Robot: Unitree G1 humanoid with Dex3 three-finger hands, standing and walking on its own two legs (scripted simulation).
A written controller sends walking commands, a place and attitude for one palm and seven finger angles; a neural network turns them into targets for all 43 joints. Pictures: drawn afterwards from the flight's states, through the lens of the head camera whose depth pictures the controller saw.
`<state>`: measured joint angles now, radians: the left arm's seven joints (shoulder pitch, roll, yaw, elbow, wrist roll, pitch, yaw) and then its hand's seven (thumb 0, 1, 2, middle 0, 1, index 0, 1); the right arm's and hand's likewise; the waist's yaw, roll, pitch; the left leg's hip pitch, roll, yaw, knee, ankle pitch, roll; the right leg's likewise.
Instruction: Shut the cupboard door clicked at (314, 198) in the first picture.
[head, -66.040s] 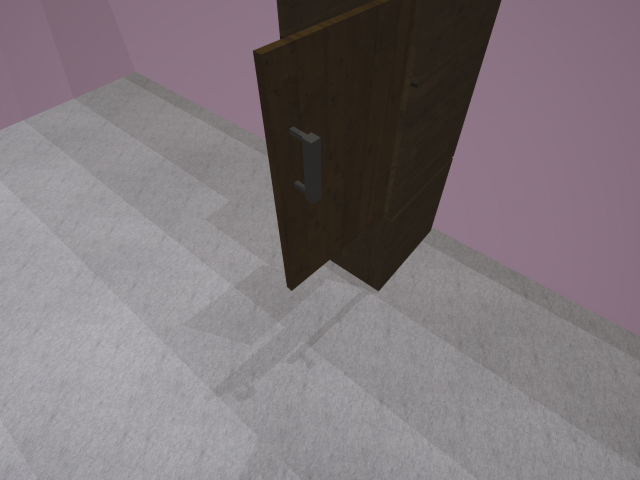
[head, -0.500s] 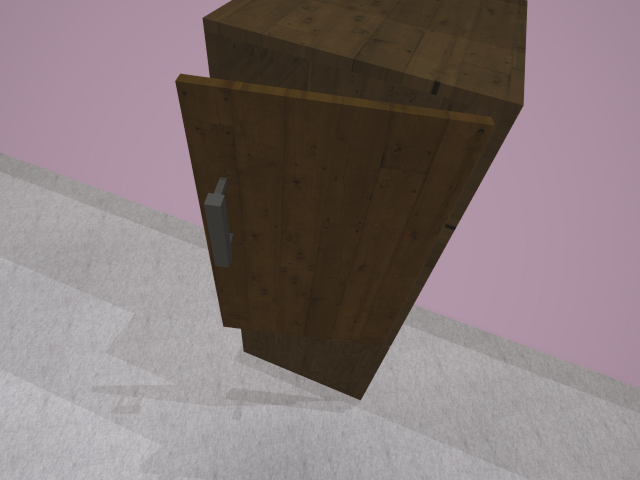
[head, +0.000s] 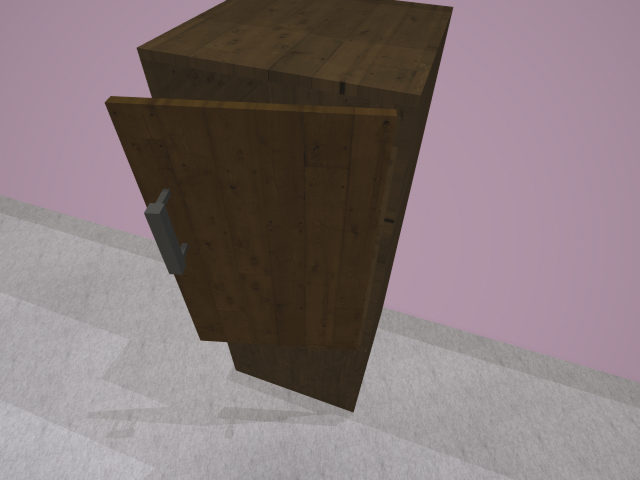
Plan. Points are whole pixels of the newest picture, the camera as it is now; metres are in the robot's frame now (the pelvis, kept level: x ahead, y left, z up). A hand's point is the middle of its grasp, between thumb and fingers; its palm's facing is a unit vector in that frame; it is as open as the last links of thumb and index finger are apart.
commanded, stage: come to a stop and stand still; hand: left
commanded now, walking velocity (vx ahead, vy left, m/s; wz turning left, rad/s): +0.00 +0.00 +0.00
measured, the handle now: (171, 232) +0.47 +0.25 +0.04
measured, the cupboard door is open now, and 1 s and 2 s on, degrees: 16 16 16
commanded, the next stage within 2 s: look again from close up in 0.56 s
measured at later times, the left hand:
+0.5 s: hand out of the picture -0.01 +0.13 -0.18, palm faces +0.07 -0.99 -0.13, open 7.4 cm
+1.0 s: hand out of the picture +0.04 +0.21 -0.18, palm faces +0.04 -0.98 -0.21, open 7.4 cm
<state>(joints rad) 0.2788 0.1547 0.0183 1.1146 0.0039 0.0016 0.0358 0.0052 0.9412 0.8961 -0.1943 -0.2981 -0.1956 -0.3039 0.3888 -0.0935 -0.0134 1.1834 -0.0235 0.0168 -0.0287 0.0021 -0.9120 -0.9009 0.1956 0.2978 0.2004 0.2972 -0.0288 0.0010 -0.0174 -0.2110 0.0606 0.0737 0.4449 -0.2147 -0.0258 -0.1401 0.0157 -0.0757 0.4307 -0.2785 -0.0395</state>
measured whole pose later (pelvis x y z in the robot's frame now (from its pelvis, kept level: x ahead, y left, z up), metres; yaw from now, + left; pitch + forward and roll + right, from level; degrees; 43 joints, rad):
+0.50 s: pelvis +0.03 -0.02 +0.00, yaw +0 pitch +0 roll +1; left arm 0.35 0.09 0.01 1.15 0.01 -0.01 0.04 0.00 0.91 0.90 -0.20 -0.30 -0.20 -0.30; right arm 0.27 -0.12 -0.02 1.17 -0.01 0.00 -0.06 0.01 -0.93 -0.90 0.20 0.30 0.20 0.30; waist 0.01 -0.02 0.02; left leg -0.16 0.07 0.07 0.41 -0.23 -0.05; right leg -0.09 0.03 -0.08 0.40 -0.30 -0.06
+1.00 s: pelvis +0.02 +0.03 -0.01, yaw +0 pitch -2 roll +0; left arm 0.29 0.18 0.00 1.02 0.02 0.00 0.05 0.00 0.91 0.90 -0.19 -0.30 -0.20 -0.30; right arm 0.25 -0.16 -0.02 1.05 -0.02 0.00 -0.03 0.01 -0.93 -0.90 0.20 0.30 0.20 0.30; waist 0.01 -0.01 0.00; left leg -0.23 0.03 0.09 0.58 -0.32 0.02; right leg -0.14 -0.03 -0.06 0.54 -0.36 0.01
